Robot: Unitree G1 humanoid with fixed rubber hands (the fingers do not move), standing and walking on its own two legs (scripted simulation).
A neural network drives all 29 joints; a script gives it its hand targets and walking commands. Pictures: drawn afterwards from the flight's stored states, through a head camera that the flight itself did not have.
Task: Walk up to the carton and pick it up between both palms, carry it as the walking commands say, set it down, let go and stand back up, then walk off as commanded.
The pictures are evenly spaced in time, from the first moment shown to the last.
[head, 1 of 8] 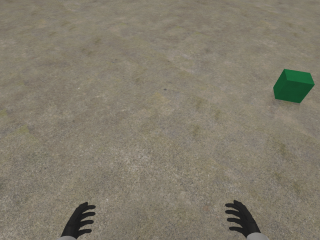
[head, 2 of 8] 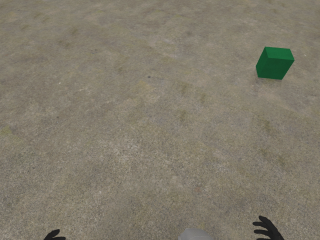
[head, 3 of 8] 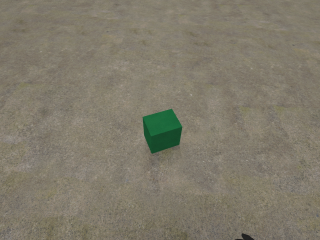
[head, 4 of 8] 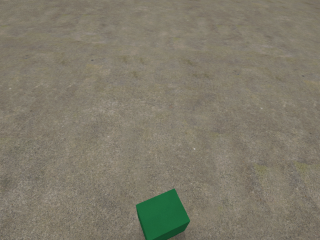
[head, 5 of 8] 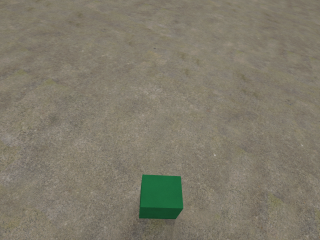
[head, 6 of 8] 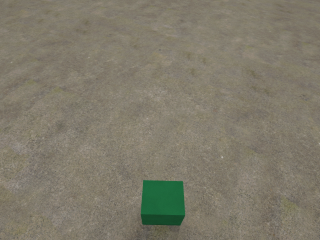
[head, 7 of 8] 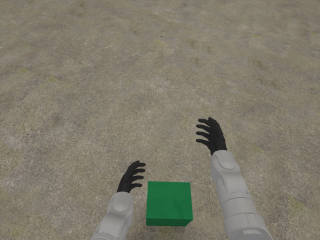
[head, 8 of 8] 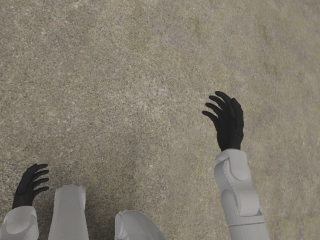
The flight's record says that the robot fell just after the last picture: yes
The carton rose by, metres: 0.02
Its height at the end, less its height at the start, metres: +0.00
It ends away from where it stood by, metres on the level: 0.13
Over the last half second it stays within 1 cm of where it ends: no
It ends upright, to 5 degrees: yes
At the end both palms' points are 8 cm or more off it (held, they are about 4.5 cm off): yes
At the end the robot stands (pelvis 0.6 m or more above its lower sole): no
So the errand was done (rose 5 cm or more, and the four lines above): no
